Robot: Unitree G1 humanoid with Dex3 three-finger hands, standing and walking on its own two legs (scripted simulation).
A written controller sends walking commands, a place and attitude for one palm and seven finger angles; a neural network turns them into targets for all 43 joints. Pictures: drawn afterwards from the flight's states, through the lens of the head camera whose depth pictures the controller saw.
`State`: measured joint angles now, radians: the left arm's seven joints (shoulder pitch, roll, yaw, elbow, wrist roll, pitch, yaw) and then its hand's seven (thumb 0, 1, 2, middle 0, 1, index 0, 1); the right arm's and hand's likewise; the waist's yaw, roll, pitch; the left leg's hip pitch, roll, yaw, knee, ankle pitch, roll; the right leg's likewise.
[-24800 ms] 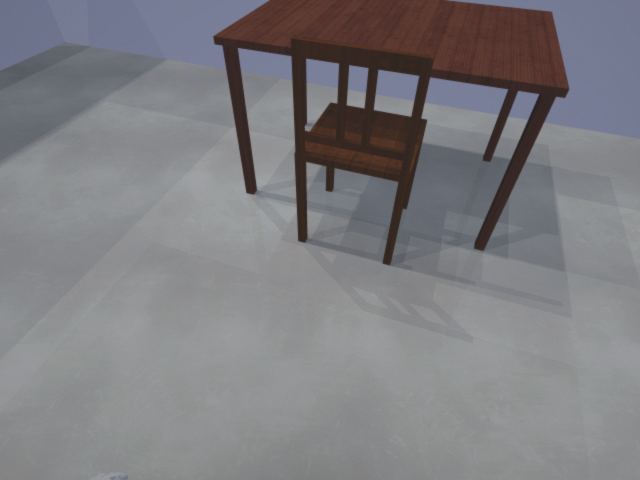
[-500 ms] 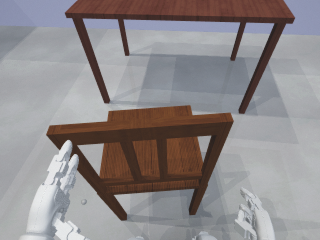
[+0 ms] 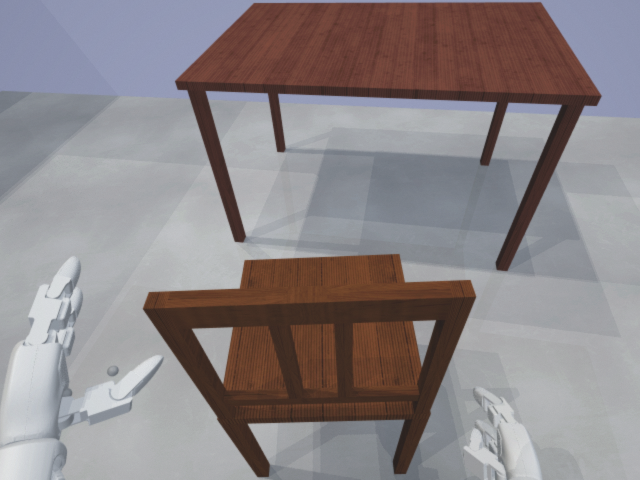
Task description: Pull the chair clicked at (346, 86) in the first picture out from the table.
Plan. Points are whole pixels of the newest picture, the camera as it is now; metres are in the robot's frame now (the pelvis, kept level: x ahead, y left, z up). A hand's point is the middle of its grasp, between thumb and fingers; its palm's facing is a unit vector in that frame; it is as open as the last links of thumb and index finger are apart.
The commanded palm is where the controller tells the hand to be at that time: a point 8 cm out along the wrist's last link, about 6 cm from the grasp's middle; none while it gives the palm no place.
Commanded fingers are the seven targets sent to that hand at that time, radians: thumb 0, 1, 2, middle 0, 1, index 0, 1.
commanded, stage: draw the hand back to the body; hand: left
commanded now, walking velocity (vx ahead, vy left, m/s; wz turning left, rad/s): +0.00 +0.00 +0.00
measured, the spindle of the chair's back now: (288, 361) +0.31 +0.11 -0.09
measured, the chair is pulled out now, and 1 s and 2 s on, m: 0.61 0.61 0.61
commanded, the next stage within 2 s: step back with the hand held close in 0.58 s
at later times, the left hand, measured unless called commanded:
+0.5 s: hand (81, 335) +0.20 +0.26 +0.16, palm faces +0.43 -0.79 -0.44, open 7.5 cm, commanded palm +0.15 +0.30 +0.18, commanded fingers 0.00 0.90 0.90 -0.20 -0.30 -0.20 -0.30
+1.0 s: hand (84, 340) +0.19 +0.25 +0.16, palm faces +0.33 -0.76 -0.56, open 7.4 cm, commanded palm +0.14 +0.30 +0.18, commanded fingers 0.00 0.90 0.90 -0.20 -0.30 -0.20 -0.30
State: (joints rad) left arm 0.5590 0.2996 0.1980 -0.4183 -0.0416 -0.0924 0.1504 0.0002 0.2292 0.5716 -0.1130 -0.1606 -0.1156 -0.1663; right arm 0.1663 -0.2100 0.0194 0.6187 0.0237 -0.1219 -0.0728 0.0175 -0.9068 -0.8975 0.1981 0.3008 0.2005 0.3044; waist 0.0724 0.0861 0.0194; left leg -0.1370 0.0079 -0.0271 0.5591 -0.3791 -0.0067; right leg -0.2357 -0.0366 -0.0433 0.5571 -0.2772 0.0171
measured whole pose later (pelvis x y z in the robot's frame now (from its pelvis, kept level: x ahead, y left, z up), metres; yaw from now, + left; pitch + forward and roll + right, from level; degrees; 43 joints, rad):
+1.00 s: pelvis -0.02 +0.01 +0.01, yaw -3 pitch +0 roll +1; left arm 0.58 0.38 0.38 -0.45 -0.05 -0.15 0.12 0.02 0.89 0.89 -0.21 -0.30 -0.21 -0.31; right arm 0.14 -0.21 -0.02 0.58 0.03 -0.04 -0.07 0.02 -0.91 -0.90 0.20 0.30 0.20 0.30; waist 0.02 0.09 0.07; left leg -0.17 0.00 0.03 0.47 -0.31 0.00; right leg -0.30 -0.04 0.02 0.50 -0.20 0.03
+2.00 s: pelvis -0.09 +0.01 -0.01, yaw +1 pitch +4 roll +0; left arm 0.59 0.44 0.46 -0.61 -0.03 -0.25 0.16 0.01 0.89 0.89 -0.21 -0.30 -0.22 -0.31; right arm 0.12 -0.20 -0.06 0.63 0.02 -0.07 -0.08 0.02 -0.91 -0.90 0.20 0.30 0.20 0.30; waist -0.02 0.01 0.09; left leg -0.42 -0.02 -0.04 0.75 -0.45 -0.01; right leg -0.49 -0.06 -0.02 0.62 -0.20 0.02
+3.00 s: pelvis -0.27 +0.02 +0.00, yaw -3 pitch -1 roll +0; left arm 0.60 0.46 0.43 -0.49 -0.02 -0.19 0.14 0.02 0.89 0.89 -0.21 -0.30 -0.22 -0.31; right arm 0.31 -0.20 -0.02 0.65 0.02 -0.11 -0.06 0.02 -0.91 -0.90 0.20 0.30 0.20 0.30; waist -0.04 0.00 -0.02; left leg -0.28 -0.01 0.01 0.62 -0.32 0.03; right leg -0.41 -0.01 -0.02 0.88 -0.42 0.01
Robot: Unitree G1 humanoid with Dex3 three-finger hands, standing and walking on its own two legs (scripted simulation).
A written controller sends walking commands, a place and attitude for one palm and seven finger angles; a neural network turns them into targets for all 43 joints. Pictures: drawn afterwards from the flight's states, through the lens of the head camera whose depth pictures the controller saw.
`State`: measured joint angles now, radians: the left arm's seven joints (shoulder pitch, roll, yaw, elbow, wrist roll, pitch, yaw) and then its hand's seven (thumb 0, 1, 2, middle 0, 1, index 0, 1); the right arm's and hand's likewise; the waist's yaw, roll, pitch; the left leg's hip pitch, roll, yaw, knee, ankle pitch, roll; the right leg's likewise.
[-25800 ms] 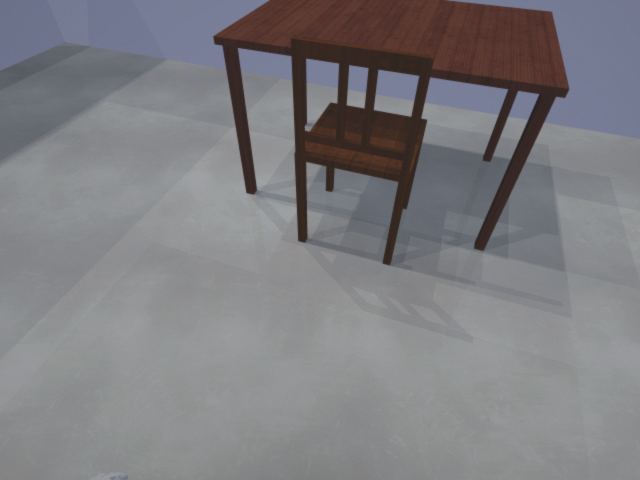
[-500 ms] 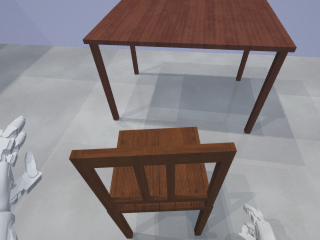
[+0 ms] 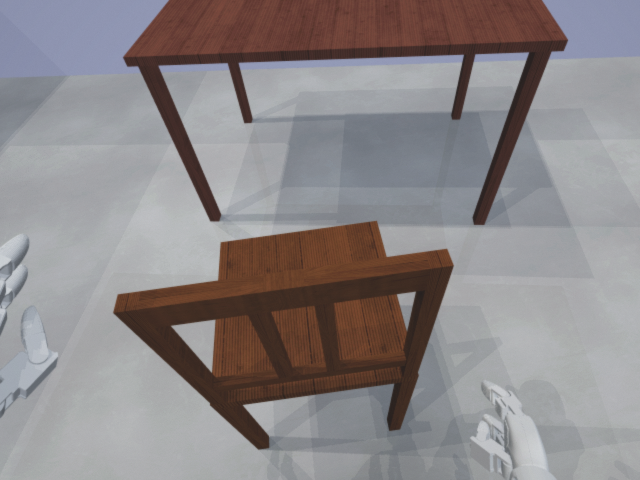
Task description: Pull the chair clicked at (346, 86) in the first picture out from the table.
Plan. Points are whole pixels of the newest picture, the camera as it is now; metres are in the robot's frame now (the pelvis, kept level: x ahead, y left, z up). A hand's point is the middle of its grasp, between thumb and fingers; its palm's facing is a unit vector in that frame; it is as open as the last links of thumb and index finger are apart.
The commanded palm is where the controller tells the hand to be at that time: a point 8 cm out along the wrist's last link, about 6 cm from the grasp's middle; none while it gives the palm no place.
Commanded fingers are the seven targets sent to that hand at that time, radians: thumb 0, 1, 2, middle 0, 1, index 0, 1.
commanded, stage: step back with the hand held close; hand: left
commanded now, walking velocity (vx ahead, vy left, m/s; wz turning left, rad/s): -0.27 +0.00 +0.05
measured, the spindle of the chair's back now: (273, 344) +0.32 +0.12 -0.10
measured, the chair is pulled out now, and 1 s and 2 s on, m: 0.61 0.61 0.61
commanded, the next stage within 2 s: stop stepping back and stand still in 1.44 s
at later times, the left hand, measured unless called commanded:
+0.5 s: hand (8, 417) +0.14 +0.26 +0.16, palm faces +0.45 -0.69 -0.56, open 7.4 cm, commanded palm +0.09 +0.29 +0.18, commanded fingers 0.00 0.90 0.90 -0.20 -0.30 -0.20 -0.30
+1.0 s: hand (5, 436) +0.13 +0.25 +0.16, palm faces +0.38 -0.72 -0.58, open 7.4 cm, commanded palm +0.05 +0.31 +0.18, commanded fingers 0.00 0.90 0.90 -0.20 -0.30 -0.20 -0.30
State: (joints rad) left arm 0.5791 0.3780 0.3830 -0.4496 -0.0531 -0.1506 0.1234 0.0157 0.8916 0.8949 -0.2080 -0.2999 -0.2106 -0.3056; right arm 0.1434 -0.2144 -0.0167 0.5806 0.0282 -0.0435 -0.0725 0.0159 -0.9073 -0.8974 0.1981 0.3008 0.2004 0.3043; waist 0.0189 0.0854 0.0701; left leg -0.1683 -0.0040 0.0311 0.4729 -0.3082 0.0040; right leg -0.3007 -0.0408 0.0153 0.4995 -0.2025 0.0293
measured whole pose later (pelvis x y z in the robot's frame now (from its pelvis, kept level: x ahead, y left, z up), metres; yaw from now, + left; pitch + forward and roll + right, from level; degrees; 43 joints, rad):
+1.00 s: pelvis -0.07 +0.00 -0.02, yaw +4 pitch +4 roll +0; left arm 0.59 0.44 0.46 -0.61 -0.03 -0.25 0.16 0.01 0.89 0.89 -0.21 -0.30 -0.22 -0.31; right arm 0.12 -0.20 -0.06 0.63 0.02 -0.07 -0.08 0.02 -0.91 -0.90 0.20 0.30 0.20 0.30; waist -0.02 0.01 0.09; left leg -0.42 -0.02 -0.04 0.75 -0.45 -0.01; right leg -0.49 -0.06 -0.02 0.62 -0.20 0.02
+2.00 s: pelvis -0.25 +0.00 -0.01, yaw +0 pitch -1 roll +0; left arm 0.60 0.46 0.43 -0.49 -0.02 -0.19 0.14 0.02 0.89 0.89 -0.21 -0.30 -0.22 -0.31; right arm 0.31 -0.20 -0.02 0.65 0.02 -0.11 -0.06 0.02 -0.91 -0.90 0.20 0.30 0.20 0.30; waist -0.04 0.00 -0.02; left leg -0.28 -0.01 0.01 0.62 -0.32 0.03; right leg -0.41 -0.01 -0.02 0.88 -0.42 0.01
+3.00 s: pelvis -0.22 +0.02 +0.00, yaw -2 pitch +0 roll -1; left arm 0.60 0.43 0.39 -0.48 -0.05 -0.17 0.13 0.02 0.89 0.89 -0.21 -0.30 -0.21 -0.31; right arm 0.18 -0.20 0.00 0.58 0.03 -0.06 -0.07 0.02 -0.91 -0.90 0.20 0.30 0.20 0.30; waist 0.01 0.01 0.06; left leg -0.16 -0.04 0.04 0.44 -0.28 0.06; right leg -0.17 -0.01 0.01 0.42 -0.24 0.02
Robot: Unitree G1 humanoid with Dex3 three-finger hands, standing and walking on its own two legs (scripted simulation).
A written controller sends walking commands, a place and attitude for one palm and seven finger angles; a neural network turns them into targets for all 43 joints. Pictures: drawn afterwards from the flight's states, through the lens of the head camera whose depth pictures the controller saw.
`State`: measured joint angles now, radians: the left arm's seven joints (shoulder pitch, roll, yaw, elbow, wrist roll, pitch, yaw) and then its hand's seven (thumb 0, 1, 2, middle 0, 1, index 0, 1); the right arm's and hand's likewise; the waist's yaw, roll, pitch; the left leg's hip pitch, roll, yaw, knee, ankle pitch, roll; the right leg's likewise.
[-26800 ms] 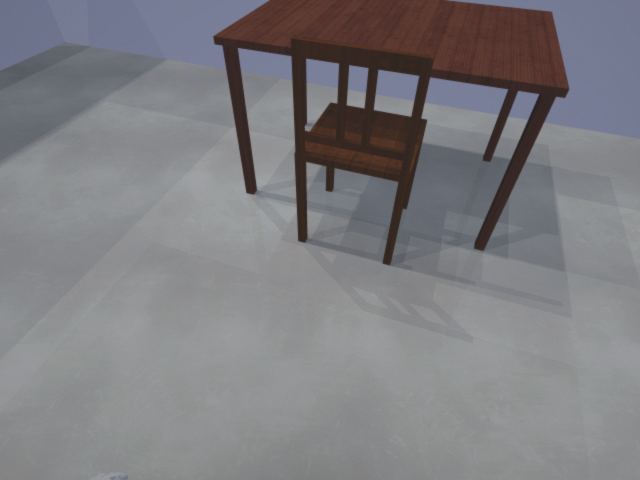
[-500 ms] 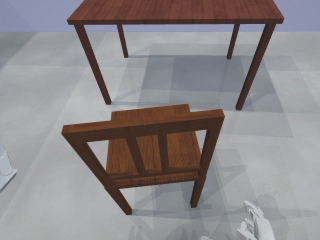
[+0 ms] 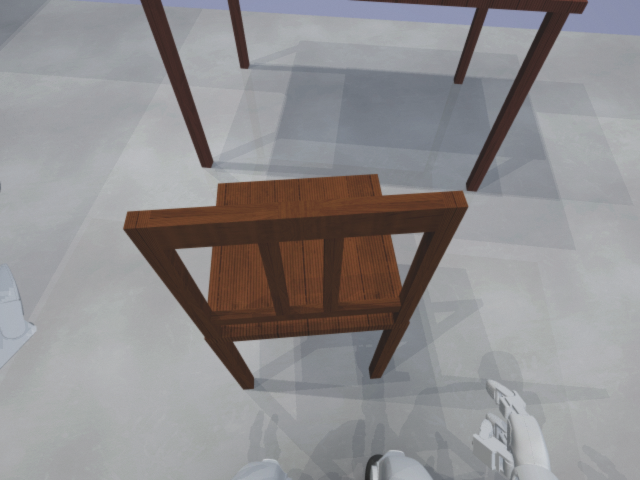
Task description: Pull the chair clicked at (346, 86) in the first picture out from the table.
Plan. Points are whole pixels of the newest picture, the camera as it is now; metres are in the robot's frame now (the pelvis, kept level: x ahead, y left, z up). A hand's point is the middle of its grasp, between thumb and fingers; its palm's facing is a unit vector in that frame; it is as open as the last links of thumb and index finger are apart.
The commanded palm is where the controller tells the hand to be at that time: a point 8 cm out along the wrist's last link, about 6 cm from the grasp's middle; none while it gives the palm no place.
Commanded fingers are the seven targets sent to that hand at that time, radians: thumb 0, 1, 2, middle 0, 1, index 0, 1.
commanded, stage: step back with the hand held close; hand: left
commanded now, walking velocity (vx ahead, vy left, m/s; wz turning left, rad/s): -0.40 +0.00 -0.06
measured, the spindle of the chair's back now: (276, 279) +0.40 +0.09 -0.08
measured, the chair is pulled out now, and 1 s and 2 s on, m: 0.61 0.61 0.61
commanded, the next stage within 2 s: stop stepping back and stand still in 0.44 s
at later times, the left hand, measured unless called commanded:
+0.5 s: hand out of the picture +0.13 +0.25 +0.18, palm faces +0.27 -0.75 -0.61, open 7.4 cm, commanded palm +0.06 +0.30 +0.19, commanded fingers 0.00 0.90 0.90 -0.20 -0.30 -0.20 -0.30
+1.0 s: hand out of the picture +0.04 +0.26 +0.18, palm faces +0.34 -0.78 -0.52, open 7.4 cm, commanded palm -0.02 +0.30 +0.19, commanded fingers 0.00 0.90 0.90 -0.20 -0.30 -0.20 -0.30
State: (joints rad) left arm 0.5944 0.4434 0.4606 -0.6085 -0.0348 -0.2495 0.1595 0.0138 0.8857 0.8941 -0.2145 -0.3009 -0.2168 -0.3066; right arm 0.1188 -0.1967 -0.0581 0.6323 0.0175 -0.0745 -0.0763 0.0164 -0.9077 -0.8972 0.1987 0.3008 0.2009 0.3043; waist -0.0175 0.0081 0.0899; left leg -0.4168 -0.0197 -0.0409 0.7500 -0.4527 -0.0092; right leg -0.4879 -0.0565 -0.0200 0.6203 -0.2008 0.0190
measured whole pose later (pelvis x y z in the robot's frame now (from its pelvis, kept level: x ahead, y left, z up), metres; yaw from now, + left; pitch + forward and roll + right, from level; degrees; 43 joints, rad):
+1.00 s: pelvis -0.18 +0.01 +0.01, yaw -4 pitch -1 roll +0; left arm 0.60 0.46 0.43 -0.49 -0.02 -0.19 0.14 0.02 0.89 0.89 -0.21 -0.30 -0.22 -0.31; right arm 0.31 -0.20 -0.02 0.65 0.02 -0.11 -0.06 0.02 -0.91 -0.90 0.20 0.30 0.20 0.30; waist -0.04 0.00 -0.02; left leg -0.28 -0.01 0.01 0.62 -0.32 0.03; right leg -0.41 -0.01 -0.02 0.88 -0.42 0.01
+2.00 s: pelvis -0.14 +0.04 +0.02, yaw -5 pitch +0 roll -1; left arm 0.60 0.43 0.39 -0.48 -0.05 -0.17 0.13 0.02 0.89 0.89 -0.21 -0.30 -0.21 -0.31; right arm 0.18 -0.20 0.00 0.58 0.03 -0.06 -0.07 0.02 -0.91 -0.90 0.20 0.30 0.20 0.30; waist 0.01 0.01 0.06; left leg -0.16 -0.04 0.04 0.44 -0.28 0.06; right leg -0.17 -0.01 0.01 0.42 -0.24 0.02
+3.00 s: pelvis -0.15 +0.04 +0.02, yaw -6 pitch -1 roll +0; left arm 0.26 0.14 -0.01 1.14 0.00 -0.01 0.05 0.02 0.93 0.89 -0.20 -0.30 -0.20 -0.30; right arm 0.30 -0.13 -0.01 1.12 -0.01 -0.01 -0.04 0.01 -0.92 -0.90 0.20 0.30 0.20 0.30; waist -0.01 0.01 0.04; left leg -0.11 -0.05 0.06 0.37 -0.24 0.07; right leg -0.14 -0.02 0.03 0.37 -0.21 0.03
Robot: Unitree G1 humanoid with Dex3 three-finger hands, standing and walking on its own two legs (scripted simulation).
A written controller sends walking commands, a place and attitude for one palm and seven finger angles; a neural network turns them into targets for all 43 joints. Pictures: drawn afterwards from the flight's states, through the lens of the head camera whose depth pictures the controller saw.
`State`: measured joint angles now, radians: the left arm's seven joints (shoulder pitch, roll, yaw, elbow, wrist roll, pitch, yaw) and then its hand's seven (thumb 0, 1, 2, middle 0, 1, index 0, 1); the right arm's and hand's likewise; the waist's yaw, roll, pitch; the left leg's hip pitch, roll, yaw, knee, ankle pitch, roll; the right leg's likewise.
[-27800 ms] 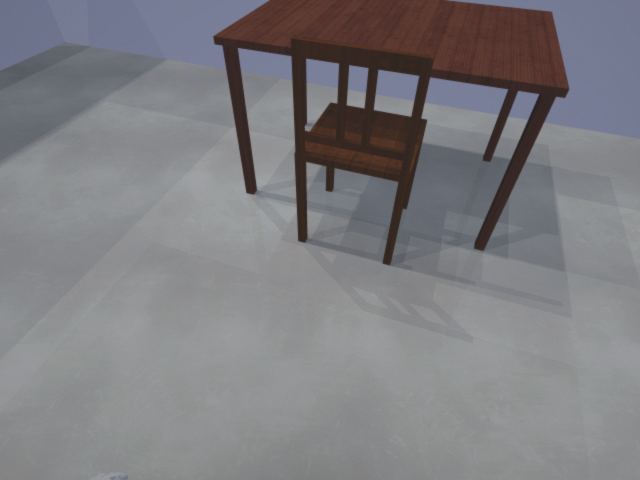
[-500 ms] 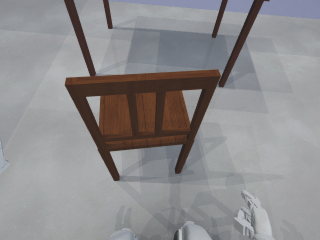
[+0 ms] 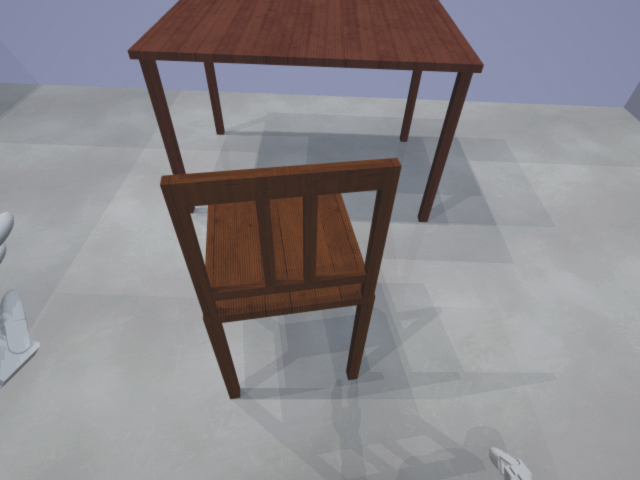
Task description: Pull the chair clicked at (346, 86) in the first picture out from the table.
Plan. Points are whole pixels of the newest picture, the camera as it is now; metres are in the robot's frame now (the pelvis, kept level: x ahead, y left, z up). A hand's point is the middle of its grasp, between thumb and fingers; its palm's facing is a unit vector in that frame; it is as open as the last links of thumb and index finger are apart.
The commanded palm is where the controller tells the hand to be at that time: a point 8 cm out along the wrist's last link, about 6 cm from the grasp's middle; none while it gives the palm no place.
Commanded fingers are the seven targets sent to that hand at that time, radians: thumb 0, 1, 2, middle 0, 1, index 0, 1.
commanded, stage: stop stepping back and stand still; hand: left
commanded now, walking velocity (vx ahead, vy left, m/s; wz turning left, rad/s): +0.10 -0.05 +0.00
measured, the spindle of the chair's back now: (266, 244) +0.57 +0.12 -0.09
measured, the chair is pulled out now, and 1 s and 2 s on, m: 0.61 0.61 0.61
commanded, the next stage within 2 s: let the arm hang, fingers relaxed in 0.94 s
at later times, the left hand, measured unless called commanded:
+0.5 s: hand (19, 342) +0.20 +0.28 +0.17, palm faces +0.37 -0.78 -0.50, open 7.4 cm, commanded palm +0.15 +0.32 +0.19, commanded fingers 0.00 0.90 0.90 -0.20 -0.30 -0.20 -0.30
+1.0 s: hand (37, 315) +0.24 +0.28 +0.16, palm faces +0.33 -0.80 -0.51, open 7.4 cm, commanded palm +0.18 +0.32 +0.19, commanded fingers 0.00 0.90 0.90 -0.20 -0.30 -0.20 -0.30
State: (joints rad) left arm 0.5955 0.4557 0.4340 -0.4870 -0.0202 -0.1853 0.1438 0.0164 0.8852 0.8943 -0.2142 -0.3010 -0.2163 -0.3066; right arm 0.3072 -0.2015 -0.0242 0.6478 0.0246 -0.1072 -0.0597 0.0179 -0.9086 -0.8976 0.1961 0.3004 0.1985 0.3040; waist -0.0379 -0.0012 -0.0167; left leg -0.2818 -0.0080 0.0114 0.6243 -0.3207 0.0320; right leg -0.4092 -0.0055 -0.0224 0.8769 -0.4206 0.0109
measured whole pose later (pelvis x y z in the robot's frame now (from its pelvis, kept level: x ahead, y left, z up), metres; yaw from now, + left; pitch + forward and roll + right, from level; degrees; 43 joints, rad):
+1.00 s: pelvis +0.03 +0.03 +0.01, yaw -1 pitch +0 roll -1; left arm 0.60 0.43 0.39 -0.48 -0.05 -0.17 0.13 0.02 0.89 0.89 -0.21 -0.30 -0.21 -0.31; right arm 0.18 -0.20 0.00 0.58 0.03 -0.06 -0.07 0.02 -0.91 -0.90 0.20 0.30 0.20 0.30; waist 0.01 0.01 0.06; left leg -0.16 -0.04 0.04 0.44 -0.28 0.06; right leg -0.17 -0.01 0.01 0.42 -0.24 0.02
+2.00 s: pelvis +0.03 +0.03 +0.02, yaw -2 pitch -1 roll +0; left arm 0.26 0.14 -0.01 1.14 0.00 -0.01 0.05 0.02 0.93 0.89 -0.20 -0.30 -0.20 -0.30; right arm 0.30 -0.13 -0.01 1.12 -0.01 -0.01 -0.04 0.01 -0.92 -0.90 0.20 0.30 0.20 0.30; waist -0.01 0.01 0.04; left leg -0.11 -0.05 0.06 0.37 -0.24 0.07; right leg -0.14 -0.02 0.03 0.37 -0.21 0.03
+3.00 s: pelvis +0.05 +0.04 +0.02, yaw -3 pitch -1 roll +0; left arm 0.28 0.11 0.00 1.15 0.00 0.00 0.05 0.01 0.91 0.90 -0.20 -0.30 -0.20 -0.30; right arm 0.32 -0.11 -0.01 1.13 0.00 -0.01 -0.05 0.01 -0.91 -0.90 0.20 0.30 0.20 0.30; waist -0.01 0.01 0.06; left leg -0.08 -0.06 0.07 0.37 -0.27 0.08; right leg -0.12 -0.02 0.04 0.38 -0.24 0.04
